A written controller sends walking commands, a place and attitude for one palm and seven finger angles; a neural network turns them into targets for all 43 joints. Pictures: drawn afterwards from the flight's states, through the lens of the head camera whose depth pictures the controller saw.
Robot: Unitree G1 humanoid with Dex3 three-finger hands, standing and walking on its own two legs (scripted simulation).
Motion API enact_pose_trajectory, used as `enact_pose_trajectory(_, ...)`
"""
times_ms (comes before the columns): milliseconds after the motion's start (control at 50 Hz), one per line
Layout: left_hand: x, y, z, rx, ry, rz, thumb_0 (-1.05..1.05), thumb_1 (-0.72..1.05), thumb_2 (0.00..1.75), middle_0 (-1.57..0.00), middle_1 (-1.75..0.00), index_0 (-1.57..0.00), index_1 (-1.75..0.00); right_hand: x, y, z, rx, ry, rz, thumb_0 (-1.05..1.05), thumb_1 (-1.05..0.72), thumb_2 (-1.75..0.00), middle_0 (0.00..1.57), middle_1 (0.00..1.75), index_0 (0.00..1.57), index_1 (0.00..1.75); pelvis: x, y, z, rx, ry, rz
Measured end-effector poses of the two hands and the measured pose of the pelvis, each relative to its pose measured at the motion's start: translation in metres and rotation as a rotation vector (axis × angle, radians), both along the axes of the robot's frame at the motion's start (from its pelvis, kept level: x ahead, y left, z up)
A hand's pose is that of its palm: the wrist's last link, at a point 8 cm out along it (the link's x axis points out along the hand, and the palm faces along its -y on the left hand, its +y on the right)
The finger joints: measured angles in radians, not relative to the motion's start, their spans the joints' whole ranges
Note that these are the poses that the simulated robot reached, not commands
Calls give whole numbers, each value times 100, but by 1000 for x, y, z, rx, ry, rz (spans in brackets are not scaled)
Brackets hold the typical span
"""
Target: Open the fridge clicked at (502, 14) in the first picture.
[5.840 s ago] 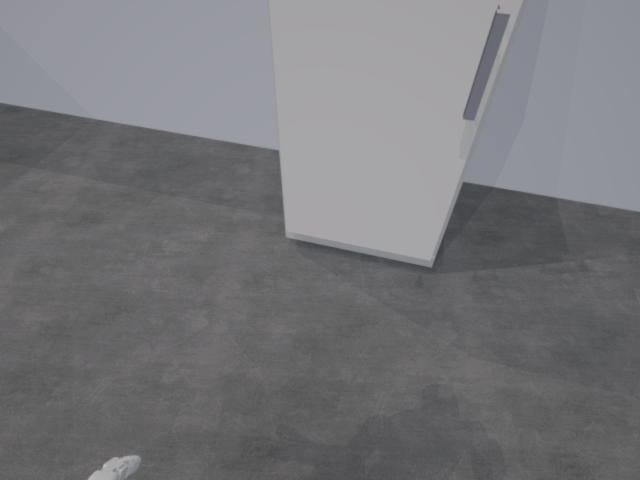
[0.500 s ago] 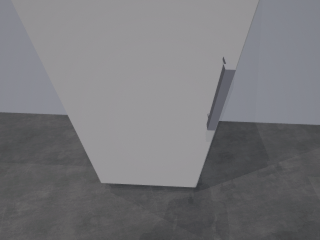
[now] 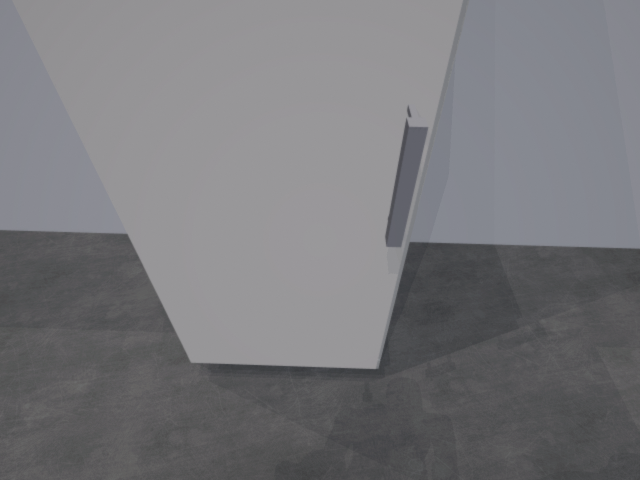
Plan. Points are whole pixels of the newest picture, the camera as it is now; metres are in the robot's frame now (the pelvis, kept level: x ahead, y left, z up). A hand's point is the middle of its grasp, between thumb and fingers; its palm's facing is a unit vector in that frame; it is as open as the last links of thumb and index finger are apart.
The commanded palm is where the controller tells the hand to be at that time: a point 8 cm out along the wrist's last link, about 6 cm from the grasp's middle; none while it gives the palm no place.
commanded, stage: look again from close up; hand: right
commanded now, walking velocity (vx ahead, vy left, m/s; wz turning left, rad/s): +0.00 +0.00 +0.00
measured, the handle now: (401, 181) +0.56 -0.11 +0.08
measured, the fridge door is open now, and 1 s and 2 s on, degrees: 0 0 0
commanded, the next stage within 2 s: shuffle to correct the standing spot in 1.46 s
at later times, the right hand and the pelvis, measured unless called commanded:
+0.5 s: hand out of the picture -0.03 -0.16 -0.17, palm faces +0.03 +0.99 -0.17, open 7.4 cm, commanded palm none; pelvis -0.01 +0.00 +0.00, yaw +0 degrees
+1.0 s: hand out of the picture -0.01 -0.15 -0.17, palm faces +0.04 +0.99 -0.17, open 7.4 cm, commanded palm none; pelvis +0.00 +0.01 +0.00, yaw +0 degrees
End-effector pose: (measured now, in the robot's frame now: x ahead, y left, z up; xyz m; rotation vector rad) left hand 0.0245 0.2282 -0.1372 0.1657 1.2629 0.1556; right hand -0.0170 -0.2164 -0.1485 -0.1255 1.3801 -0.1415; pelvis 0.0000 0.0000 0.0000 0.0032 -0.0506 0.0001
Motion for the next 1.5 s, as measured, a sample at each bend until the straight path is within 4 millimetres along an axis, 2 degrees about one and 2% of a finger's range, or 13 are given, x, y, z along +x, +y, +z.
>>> enact_pose_trajectory(180,-35,-12,-3,-23,64,12,0,91,90,-20,-30,-20,-30,-14,-11,3,-13,5,-5,1,-91,-90,20,30,20,30,-11,-6,1,-4,11,-5)
enact_pose_trajectory(340,-47,-14,-6,-38,93,24,0,91,90,-20,-30,-20,-30,-20,-7,5,-15,16,-9,1,-91,-90,20,30,20,30,-13,-3,1,-5,14,-5)
enact_pose_trajectory(660,-46,-10,-5,-44,108,36,0,91,90,-20,-29,-20,-30,-6,19,0,27,-2,0,1,-91,-90,20,30,20,30,-11,8,1,-5,19,0)
enact_pose_trajectory(1500,-38,-5,-5,-52,126,29,0,91,90,-20,-29,-20,-30,3,22,4,13,-1,-13,1,-91,-90,20,30,20,30,-1,15,4,-5,17,-1)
